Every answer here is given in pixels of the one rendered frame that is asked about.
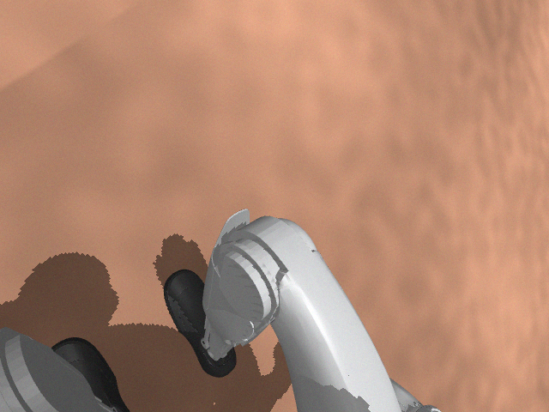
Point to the right robot hand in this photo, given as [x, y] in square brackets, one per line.
[407, 401]

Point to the left robot foot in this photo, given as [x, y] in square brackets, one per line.
[87, 359]

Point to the right robot foot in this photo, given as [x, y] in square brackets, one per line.
[183, 292]

